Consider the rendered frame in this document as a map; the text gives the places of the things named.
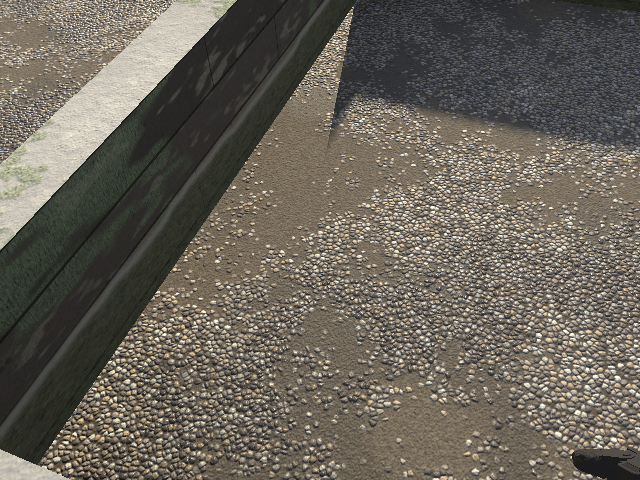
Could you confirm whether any robot right hand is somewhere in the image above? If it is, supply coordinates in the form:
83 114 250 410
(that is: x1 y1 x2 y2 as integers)
572 448 640 480

